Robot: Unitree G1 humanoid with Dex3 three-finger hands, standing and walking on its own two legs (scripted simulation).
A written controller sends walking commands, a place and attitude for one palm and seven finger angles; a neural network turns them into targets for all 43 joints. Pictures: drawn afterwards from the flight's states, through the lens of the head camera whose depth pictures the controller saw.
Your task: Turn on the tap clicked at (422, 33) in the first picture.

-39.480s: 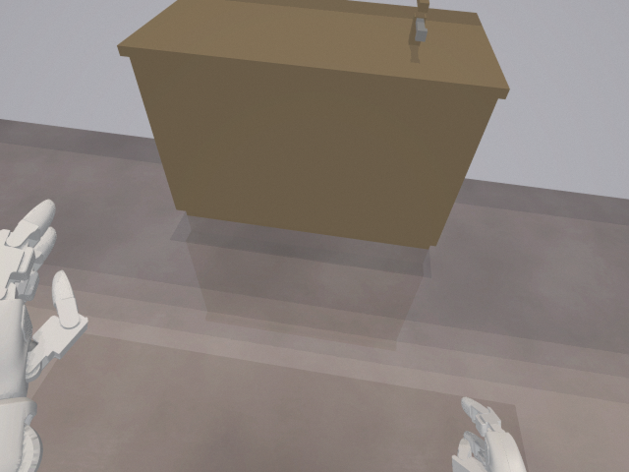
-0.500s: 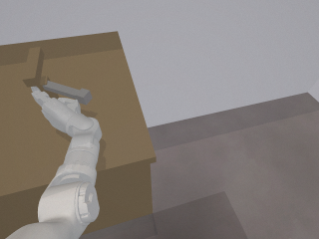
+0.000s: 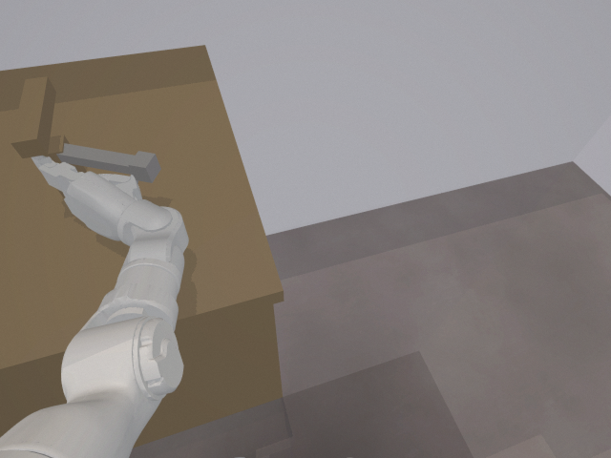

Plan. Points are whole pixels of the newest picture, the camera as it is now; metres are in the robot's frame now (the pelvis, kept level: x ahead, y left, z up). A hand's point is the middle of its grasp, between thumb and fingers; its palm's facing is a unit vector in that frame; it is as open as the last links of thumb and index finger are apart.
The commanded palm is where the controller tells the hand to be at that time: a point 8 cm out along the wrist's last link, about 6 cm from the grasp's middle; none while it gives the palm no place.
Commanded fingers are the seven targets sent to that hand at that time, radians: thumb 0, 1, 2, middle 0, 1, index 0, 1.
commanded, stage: push the lever round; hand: left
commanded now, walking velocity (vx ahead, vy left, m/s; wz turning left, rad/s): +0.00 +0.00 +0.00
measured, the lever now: (145, 167) +0.48 +0.19 +0.12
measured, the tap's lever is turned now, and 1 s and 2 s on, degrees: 60 65 66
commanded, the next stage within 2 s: lift the hand up off the lever in 1.04 s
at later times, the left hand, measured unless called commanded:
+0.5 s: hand (138, 178) +0.48 +0.20 +0.10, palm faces +0.84 -0.53 -0.12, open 8.3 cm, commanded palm +0.47 +0.23 +0.10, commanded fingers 0.00 0.90 0.90 -0.15 -0.15 -0.15 -0.15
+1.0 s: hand (138, 178) +0.48 +0.20 +0.10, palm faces +0.84 -0.53 -0.13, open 8.4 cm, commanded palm +0.47 +0.23 +0.10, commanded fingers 0.00 0.90 0.90 -0.15 -0.15 -0.15 -0.15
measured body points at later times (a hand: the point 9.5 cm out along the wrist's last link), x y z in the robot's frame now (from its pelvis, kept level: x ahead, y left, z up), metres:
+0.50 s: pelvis -0.01 -0.01 +0.00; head +0.05 -0.01 +0.44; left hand +0.43 +0.23 +0.11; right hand +0.01 -0.27 -0.13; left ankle +0.03 +0.13 -0.71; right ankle +0.00 -0.08 -0.71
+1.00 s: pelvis -0.01 -0.02 +0.00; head +0.05 -0.02 +0.44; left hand +0.43 +0.23 +0.11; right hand +0.01 -0.28 -0.13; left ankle +0.03 +0.13 -0.71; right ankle +0.00 -0.08 -0.71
